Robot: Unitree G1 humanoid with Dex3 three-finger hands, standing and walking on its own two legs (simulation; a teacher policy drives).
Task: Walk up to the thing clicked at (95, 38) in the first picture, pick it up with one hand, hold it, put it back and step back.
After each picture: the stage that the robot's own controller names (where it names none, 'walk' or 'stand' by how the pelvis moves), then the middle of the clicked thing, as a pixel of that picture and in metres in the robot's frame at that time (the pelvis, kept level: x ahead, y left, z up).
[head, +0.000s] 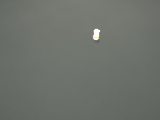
stand; (96, 34) +1.63 -0.17 -0.72
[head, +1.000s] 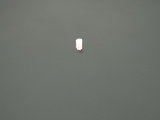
walk; (79, 44) +1.49 +0.13 -0.70
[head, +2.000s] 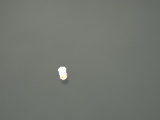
walk; (62, 73) +0.94 +0.26 -0.72
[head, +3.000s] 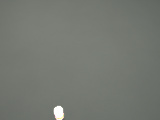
walk; (59, 113) +0.53 +0.21 -0.71
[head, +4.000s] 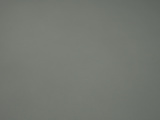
walk; out of the picture +0.40 +0.21 -0.71
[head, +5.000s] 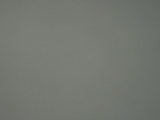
stand; out of the picture +0.29 +0.29 -0.71
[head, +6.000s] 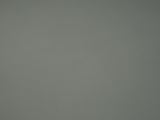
stand; out of the picture +0.29 +0.28 -0.72
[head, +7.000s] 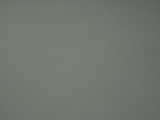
walk; out of the picture +0.34 +0.28 -0.72
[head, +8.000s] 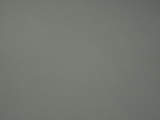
walk; out of the picture +0.40 +0.26 -0.70
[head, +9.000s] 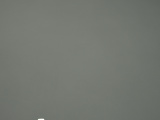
stand; out of the picture +0.39 +0.25 -0.71
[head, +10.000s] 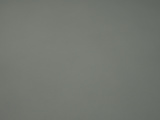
stand; out of the picture +0.39 +0.30 -0.72
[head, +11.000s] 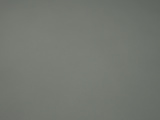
stand; out of the picture +0.36 +0.29 -0.73
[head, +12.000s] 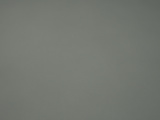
stand; out of the picture +0.36 +0.29 -0.73
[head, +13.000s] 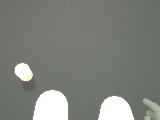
go down; (24, 72) +0.42 +0.30 -0.41
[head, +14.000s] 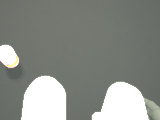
go down; (8, 57) +0.43 +0.33 -0.29
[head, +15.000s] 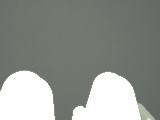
close in; out of the picture +0.40 +0.36 -0.23
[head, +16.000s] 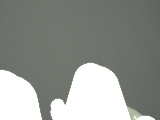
rest palm; out of the picture +0.39 +0.38 -0.21
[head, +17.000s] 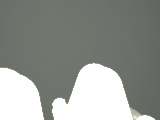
close; out of the picture +0.38 +0.38 -0.21
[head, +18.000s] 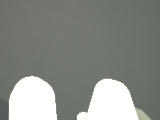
lift; out of the picture +0.33 +0.31 -0.11
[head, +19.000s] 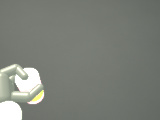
hold; (30, 87) +0.33 +0.18 +0.02
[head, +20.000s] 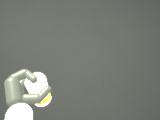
hold; (39, 90) +0.34 +0.16 +0.00
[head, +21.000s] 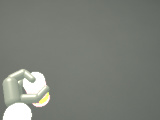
hold; (37, 90) +0.34 +0.17 +0.00
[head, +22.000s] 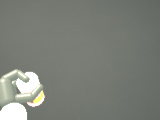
crouch; (31, 90) +0.34 +0.19 -0.01
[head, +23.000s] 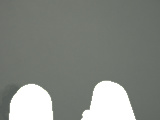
lower; out of the picture +0.44 +0.32 -0.11
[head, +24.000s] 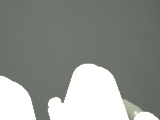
lower; out of the picture +0.39 +0.37 -0.22
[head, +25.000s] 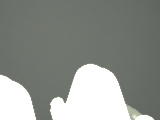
lower; out of the picture +0.39 +0.37 -0.22
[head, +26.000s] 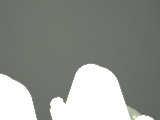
lower; out of the picture +0.39 +0.37 -0.22
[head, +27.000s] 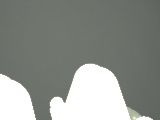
lower; out of the picture +0.38 +0.37 -0.22
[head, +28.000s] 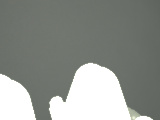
draw back; out of the picture +0.38 +0.37 -0.22
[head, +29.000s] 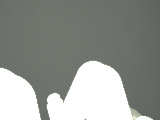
withdraw; out of the picture +0.38 +0.34 -0.22
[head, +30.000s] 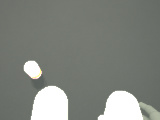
walk; (33, 70) +0.43 +0.28 -0.39
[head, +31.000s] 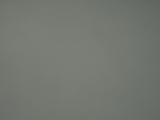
stand; out of the picture +0.36 +0.24 -0.66
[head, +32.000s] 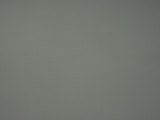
stand; out of the picture +0.38 +0.25 -0.67
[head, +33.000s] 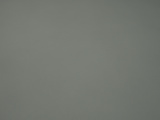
stand; out of the picture +0.37 +0.25 -0.68
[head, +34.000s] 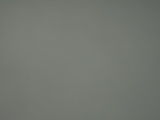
stand; out of the picture +0.39 +0.24 -0.72
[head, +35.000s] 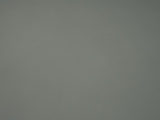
stand; out of the picture +0.36 +0.24 -0.73
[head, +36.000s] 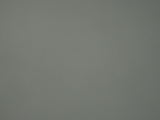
walk; out of the picture +0.37 +0.25 -0.72
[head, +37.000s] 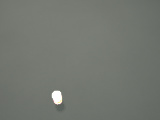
walk; (57, 97) +0.53 +0.20 -0.70
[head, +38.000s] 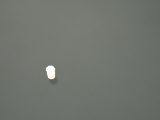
walk; (51, 72) +0.80 +0.25 -0.71
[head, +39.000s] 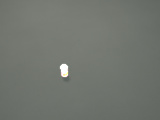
stand; (64, 70) +0.99 +0.22 -0.71
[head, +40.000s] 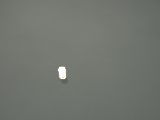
stand; (62, 73) +1.01 +0.23 -0.73
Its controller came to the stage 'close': yes
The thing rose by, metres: 0.70
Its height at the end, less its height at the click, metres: +0.00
